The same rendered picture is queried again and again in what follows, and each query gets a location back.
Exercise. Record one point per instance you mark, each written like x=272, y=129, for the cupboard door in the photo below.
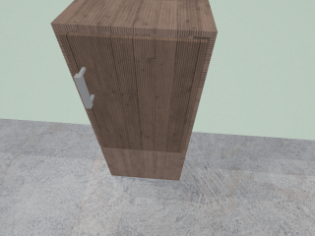
x=144, y=87

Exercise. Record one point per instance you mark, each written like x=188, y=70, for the handle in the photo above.
x=83, y=90

